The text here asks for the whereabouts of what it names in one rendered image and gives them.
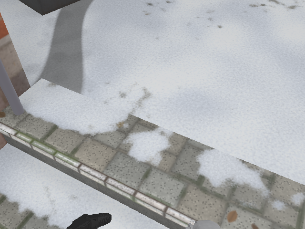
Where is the left robot hand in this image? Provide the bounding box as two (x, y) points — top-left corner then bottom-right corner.
(67, 213), (112, 229)

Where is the right robot thigh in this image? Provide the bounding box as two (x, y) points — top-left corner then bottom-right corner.
(185, 219), (220, 229)

